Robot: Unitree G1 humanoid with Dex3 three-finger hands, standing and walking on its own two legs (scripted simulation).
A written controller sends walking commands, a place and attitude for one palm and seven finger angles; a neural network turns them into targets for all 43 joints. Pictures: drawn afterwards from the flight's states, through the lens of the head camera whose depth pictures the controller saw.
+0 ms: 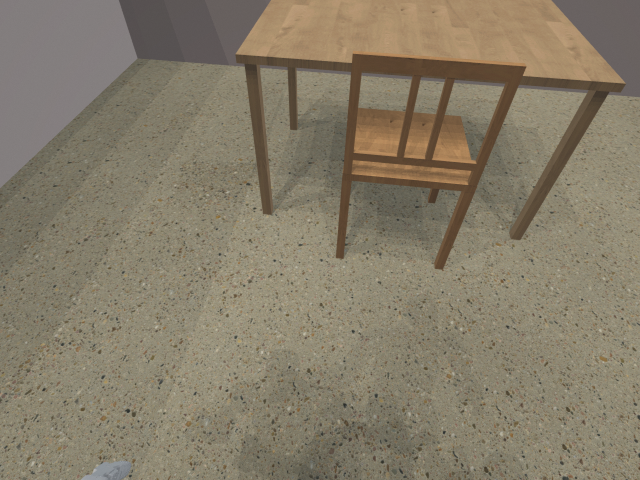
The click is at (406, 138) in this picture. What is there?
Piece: chair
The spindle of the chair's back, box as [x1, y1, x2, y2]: [397, 75, 420, 156]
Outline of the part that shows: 420,75 412,76 397,156 403,156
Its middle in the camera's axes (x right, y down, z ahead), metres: +0.25 -0.35 +1.12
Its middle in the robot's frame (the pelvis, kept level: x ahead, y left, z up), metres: +1.08 -0.20 -0.11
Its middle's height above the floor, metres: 0.66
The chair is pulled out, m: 0.00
